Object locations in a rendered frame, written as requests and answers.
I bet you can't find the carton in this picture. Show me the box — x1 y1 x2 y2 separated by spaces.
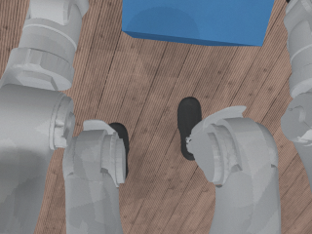
122 0 275 47

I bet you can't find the right robot upper arm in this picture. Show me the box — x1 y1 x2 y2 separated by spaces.
281 90 312 193

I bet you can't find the left robot forearm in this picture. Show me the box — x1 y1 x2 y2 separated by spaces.
0 0 90 91

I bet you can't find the left robot upper arm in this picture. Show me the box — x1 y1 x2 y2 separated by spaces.
0 83 75 234

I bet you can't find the right robot forearm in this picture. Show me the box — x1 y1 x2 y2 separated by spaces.
284 0 312 98

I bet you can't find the left robot thigh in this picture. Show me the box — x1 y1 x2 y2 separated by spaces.
64 129 126 234

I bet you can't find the right robot foot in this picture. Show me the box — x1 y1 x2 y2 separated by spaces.
177 97 202 161

